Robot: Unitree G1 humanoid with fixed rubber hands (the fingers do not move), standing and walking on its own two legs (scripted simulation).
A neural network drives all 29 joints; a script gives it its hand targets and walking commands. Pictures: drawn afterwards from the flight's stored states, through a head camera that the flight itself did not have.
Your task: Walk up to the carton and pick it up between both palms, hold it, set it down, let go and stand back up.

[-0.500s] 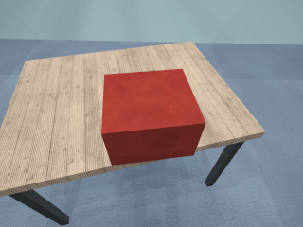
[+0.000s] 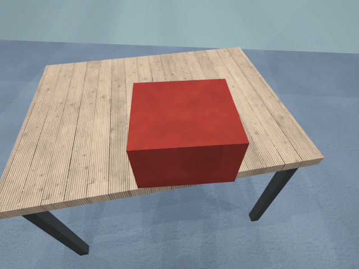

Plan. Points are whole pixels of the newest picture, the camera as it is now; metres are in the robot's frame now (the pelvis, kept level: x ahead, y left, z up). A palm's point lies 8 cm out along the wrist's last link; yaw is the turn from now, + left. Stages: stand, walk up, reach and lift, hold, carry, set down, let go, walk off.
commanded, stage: walk up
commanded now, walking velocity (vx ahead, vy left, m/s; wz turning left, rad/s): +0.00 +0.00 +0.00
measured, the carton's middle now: (183, 131) +0.50 -0.01 -0.03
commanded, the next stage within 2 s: stand in 0.58 s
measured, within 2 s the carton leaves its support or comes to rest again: neither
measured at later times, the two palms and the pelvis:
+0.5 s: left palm out of the picture -0.04 +0.22 -0.17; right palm out of the picture +0.02 -0.22 -0.15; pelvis -0.01 +0.00 -0.02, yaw +3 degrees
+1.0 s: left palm out of the picture -0.02 +0.21 -0.16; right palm out of the picture +0.01 -0.21 -0.15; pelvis +0.00 +0.00 -0.01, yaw +1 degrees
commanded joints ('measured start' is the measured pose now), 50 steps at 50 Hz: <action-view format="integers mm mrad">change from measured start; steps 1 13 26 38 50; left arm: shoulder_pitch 69 88 116 78 -695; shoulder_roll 77 128 62 82 303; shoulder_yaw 12 52 38 -3 -56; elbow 1 -19 -27 -16 -334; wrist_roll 1 0 -14 -5 -137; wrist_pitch -7 4 43 2 230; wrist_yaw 3 28 -5 3 -8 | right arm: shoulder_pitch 75 16 85 88 -567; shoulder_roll -72 -100 -92 -71 -103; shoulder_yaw -10 -20 5 -13 -214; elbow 9 -46 -43 -25 -221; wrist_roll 1 -6 -17 -8 -164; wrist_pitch -6 -9 -13 -11 131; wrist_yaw -2 -3 -22 2 86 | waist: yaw -9 17 32 -4 -33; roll -14 -20 123 -26 -158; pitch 60 30 31 48 -142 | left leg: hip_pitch -14 -191 -112 -40 -386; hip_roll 134 141 284 136 136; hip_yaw -132 -155 -359 -158 46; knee -95 50 -161 -85 58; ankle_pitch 113 105 147 84 -128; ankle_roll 13 3 99 12 -35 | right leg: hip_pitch -66 -35 -87 -64 -486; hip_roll -103 -135 -23 -98 -55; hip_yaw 106 76 61 95 28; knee -95 6 88 -65 225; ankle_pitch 121 92 -39 78 -90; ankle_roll -38 -40 -17 -39 -6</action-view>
